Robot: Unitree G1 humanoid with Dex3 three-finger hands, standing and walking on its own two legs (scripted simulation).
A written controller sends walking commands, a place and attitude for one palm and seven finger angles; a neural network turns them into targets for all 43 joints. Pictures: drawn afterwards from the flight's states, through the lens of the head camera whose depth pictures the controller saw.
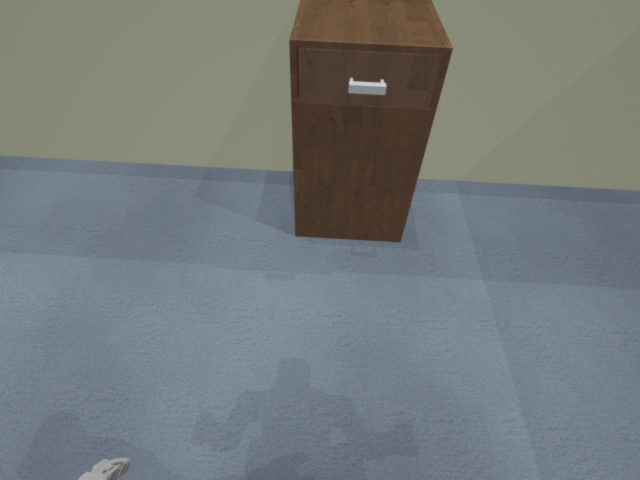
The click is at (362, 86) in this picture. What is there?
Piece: drawer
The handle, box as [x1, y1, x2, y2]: [348, 78, 385, 94]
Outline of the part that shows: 350,78 348,92 372,94 385,93 385,83 383,82 383,79 380,79 380,82 377,83 353,81 352,78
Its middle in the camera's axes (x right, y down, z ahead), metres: +0.13 -0.45 +1.14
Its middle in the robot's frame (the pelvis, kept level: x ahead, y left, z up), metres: +1.16 -0.07 -0.05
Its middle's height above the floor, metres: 0.71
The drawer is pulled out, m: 0.00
